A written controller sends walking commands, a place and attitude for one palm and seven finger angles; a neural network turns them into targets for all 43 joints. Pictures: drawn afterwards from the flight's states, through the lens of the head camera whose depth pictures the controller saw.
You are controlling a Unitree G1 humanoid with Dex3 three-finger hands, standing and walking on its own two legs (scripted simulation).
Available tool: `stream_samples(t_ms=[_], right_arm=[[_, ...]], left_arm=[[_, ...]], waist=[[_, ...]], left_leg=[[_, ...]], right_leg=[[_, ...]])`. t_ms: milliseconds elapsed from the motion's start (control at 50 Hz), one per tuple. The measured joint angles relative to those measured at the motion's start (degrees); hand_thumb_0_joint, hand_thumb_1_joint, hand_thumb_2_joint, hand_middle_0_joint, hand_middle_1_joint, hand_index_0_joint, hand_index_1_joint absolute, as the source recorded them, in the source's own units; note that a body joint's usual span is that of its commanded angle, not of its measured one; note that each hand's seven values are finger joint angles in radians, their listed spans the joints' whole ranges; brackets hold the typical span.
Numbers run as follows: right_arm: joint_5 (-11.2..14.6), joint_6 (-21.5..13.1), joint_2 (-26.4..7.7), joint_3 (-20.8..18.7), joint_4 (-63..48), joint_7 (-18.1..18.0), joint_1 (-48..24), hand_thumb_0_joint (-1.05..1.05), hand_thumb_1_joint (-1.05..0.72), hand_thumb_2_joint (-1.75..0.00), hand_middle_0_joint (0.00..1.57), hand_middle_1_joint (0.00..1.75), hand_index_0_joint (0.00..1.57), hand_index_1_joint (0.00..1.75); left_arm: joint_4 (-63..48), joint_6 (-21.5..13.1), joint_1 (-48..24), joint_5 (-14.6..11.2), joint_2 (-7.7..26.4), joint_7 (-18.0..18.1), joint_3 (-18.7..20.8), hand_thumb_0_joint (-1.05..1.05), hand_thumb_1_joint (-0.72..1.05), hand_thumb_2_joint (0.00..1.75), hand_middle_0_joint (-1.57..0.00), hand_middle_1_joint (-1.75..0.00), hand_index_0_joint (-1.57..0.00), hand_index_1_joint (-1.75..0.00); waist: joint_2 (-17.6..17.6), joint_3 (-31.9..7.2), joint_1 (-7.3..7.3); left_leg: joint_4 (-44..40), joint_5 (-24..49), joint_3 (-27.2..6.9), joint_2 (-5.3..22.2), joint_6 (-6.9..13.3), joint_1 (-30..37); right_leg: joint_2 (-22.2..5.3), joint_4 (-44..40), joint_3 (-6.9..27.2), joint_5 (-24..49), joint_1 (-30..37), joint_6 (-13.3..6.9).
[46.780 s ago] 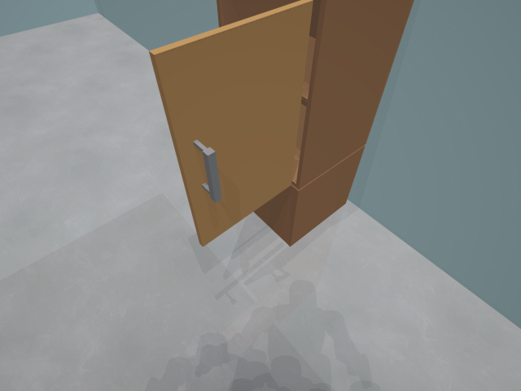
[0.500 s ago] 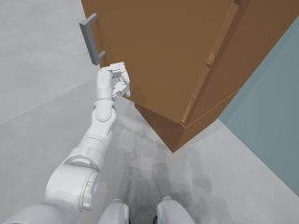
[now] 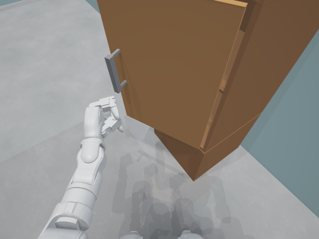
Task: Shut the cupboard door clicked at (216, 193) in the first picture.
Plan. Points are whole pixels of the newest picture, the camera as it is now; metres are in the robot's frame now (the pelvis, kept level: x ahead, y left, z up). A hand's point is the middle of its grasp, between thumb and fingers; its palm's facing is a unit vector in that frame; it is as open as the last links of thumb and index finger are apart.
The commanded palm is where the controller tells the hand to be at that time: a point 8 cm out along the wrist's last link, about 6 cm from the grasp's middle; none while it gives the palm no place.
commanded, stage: draw the hand back to the body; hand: left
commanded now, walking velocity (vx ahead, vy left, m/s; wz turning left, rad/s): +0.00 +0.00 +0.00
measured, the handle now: (117, 72) +0.64 +0.14 +0.02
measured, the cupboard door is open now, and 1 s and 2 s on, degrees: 25 25 25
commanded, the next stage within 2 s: step back with the hand held close in 1.24 s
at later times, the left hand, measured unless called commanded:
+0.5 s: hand (48, 150) +0.28 +0.20 +0.15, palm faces +0.18 -0.95 -0.25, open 3.6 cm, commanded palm +0.23 +0.26 +0.17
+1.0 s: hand out of the picture +0.19 +0.31 +0.21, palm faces +0.51 -0.76 -0.41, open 7.0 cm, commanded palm +0.14 +0.33 +0.23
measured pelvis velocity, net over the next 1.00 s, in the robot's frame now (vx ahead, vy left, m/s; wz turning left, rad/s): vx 0.02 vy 0.03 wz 0.04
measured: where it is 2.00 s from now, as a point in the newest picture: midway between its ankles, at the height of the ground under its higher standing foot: outside the picture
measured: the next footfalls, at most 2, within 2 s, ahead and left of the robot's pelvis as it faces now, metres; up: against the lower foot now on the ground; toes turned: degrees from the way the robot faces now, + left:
none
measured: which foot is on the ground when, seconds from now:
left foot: down 0.00-1.00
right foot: down 0.00-1.00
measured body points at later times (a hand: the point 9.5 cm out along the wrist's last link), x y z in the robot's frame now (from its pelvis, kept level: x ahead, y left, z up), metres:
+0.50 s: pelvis +0.02 +0.02 +0.05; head +0.01 +0.00 +0.50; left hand +0.26 +0.25 +0.16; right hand +0.24 -0.18 -0.02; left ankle +0.01 +0.10 -0.69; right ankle +0.01 -0.08 -0.69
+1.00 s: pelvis +0.02 +0.03 +0.05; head -0.01 +0.00 +0.50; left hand +0.16 +0.35 +0.23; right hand +0.21 -0.19 -0.04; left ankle +0.01 +0.10 -0.69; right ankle +0.01 -0.08 -0.69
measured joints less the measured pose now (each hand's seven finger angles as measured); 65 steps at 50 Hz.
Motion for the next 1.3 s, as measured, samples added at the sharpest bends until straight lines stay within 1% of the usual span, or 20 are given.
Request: stream_samples(t_ms=[60, 180, 260, 340, 440, 540, 640, 740, 820, 920, 980, 1100, 1180, 1300], right_arm=[[0.5, -0.9, -0.8, -0.1, -0.1, -0.7, -1.8, 0.01, -0.91, -0.9, 0.2, 0.3, 0.2, 0.3], [1.6, -2.1, -2.0, 0.0, -2.8, -1.8, -6.8, 0.01, -0.91, -0.9, 0.2, 0.3, 0.2, 0.29], [2.3, -0.3, -0.9, 0.3, -4.4, -3.9, -10.5, 0.01, -0.91, -0.9, 0.2, 0.3, 0.2, 0.29], [2.4, 0.3, 0.0, 1.5, -5.3, -5.6, -13.1, 0.01, -0.91, -0.9, 0.2, 0.3, 0.2, 0.29], [1.9, 0.0, 1.1, 3.3, -5.5, -6.0, -14.9, 0.01, -0.91, -0.9, 0.2, 0.3, 0.2, 0.29], [1.2, -0.8, 1.8, 4.5, -5.0, -5.4, -14.7, 0.01, -0.91, -0.9, 0.2, 0.3, 0.2, 0.3], [0.6, -1.4, 2.1, 4.7, -3.6, -4.9, -13.4, 0.01, -0.91, -0.9, 0.21, 0.3, 0.2, 0.3], [0.4, -2.3, 1.4, 4.0, -1.9, -4.7, -11.9, 0.01, -0.91, -0.9, 0.21, 0.3, 0.2, 0.3], [0.5, -3.4, 0.7, 3.1, -0.6, -4.8, -10.9, 0.01, -0.91, -0.9, 0.21, 0.3, 0.2, 0.3], [0.7, -5.0, 0.0, 2.1, 0.2, -5.1, -10.4, 0.01, -0.91, -0.9, 0.2, 0.3, 0.2, 0.3], [0.7, -5.9, -0.5, 1.6, 0.5, -5.1, -10.3, 0.01, -0.91, -0.9, 0.2, 0.3, 0.2, 0.3], [0.6, -6.9, -0.5, 1.5, 0.8, -5.4, -10.9, 0.01, -0.91, -0.9, 0.2, 0.3, 0.2, 0.3], [0.5, -7.7, 0.2, 1.8, 0.7, -5.6, -11.1, 0.01, -0.91, -0.9, 0.2, 0.3, 0.2, 0.3], [0.4, -8.2, 0.8, 2.1, 0.5, -5.3, -11.2, 0.01, -0.91, -0.9, 0.2, 0.3, 0.2, 0.3]], left_arm=[[-3.8, 0.9, 3.2, -0.3, 0.5, -1.3, -1.3, 0.01, 0.9, 0.9, -1.31, -1.5, -1.3, -1.5], [-12.7, 5.5, 11.1, -2.5, 1.9, -4.9, -1.8, 0.01, 0.9, 0.9, -1.28, -1.48, -1.28, -1.48], [-21.0, 11.5, 17.7, 0.1, 5.0, -4.3, -4.2, 0.01, 0.9, 0.9, -1.22, -1.41, -1.22, -1.41], [-27.9, 16.1, 22.8, 1.5, 7.1, -3.4, -5.2, 0.01, 0.9, 0.9, -1.14, -1.32, -1.13, -1.32], [-34.7, 20.1, 27.5, 2.0, 8.3, -2.5, -3.4, 0.01, 0.9, 0.9, -1.01, -1.18, -1.01, -1.18], [-42.0, 22.3, 33.6, 2.0, 9.0, -1.8, -0.8, 0.01, 0.9, 0.9, -0.88, -1.04, -0.88, -1.04], [-47.8, 23.1, 39.3, 2.0, 10.6, -1.3, 3.3, 0.01, 0.9, 0.9, -0.74, -0.89, -0.74, -0.89], [-51.5, 23.0, 43.7, 1.7, 12.3, -0.6, 8.1, 0.01, 0.89, 0.9, -0.61, -0.74, -0.6, -0.74], [-54.1, 22.3, 46.7, 1.5, 13.6, -0.1, 12.0, 0.01, 0.89, 0.9, -0.5, -0.62, -0.5, -0.62], [-55.9, 20.5, 49.4, 1.2, 15.0, 0.5, 16.5, 0.01, 0.89, 0.9, -0.37, -0.48, -0.36, -0.47], [-55.4, 19.8, 49.1, 1.4, 14.3, 0.9, 17.0, 0.01, 0.89, 0.9, -0.3, -0.41, -0.3, -0.41], [-54.1, 19.6, 47.9, 1.7, 12.3, 0.8, 14.9, 0.01, 0.89, 0.9, -0.24, -0.34, -0.24, -0.34], [-54.7, 19.3, 48.0, 1.7, 12.7, 0.6, 14.4, 0.01, 0.89, 0.9, -0.22, -0.32, -0.22, -0.32], [-55.2, 18.5, 48.0, 1.6, 13.5, 0.6, 15.5, 0.01, 0.89, 0.9, -0.22, -0.31, -0.21, -0.31]], waist=[[-0.4, 0.2, 0.46], [-0.6, 0.6, 1.67], [-0.8, 1.8, 2.82], [-0.5, 3.0, 4.26], [-0.1, 4.4, 5.75], [0.7, 5.1, 6.52], [1.2, 5.3, 6.92], [1.7, 5.4, 7.16], [1.8, 5.2, 7.36], [2.0, 5.1, 7.54], [2.0, 5.2, 7.7], [1.3, 5.7, 7.67], [0.8, 5.6, 7.42], [0.9, 5.8, 7.19]], left_leg=[[-1.9, 0.6, -0.5, -0.2, 0.0, 3.2], [-5.5, 1.5, -0.3, -0.6, 0.4, 9.2], [-10.4, 3.2, -0.2, -1.1, 0.5, 15.4], [-15.9, 5.3, -0.8, -1.5, 0.8, 21.5], [-21.1, 7.4, -1.5, -2.0, 1.1, 27.1], [-24.8, 8.7, -1.7, -2.4, 1.4, 31.0], [-26.6, 9.4, -1.8, -2.6, 1.6, 33.0], [-27.1, 9.6, -1.8, -2.7, 1.8, 33.8], [-27.1, 9.6, -1.7, -2.8, 1.9, 34.0], [-26.8, 9.6, -1.4, -2.7, 2.0, 34.0], [-26.7, 9.9, -1.5, -2.8, 2.0, 33.9], [-26.7, 10.3, -1.5, -2.8, 2.0, 33.8], [-26.6, 10.3, -1.3, -2.5, 1.9, 34.0], [-26.7, 10.4, -1.1, -2.2, 1.6, 34.2]], right_leg=[[-0.1, -2.3, -0.4, 0.6, 3.6, 0.0], [-0.4, -5.8, 0.1, 1.5, 9.4, 0.4], [-0.9, -10.2, 0.4, 2.9, 15.6, 0.6], [-1.3, -16.1, 0.1, 5.0, 22.0, 1.0], [-1.7, -21.8, -0.3, 7.1, 28.0, 1.3], [-2.1, -25.8, -0.4, 8.5, 32.2, 1.7], [-2.3, -27.9, -0.4, 9.3, 34.3, 1.9], [-2.4, -28.8, -0.4, 9.7, 35.3, 2.1], [-2.4, -28.9, -0.3, 9.8, 35.5, 2.3], [-2.3, -28.7, -0.1, 10.0, 35.5, 2.3], [-2.5, -28.4, -0.2, 10.0, 35.3, 2.4], [-2.5, -27.9, -0.2, 10.3, 35.1, 2.3], [-2.2, -28.1, -0.1, 10.5, 35.3, 2.1], [-1.9, -28.3, 0.2, 10.8, 35.4, 2.0]])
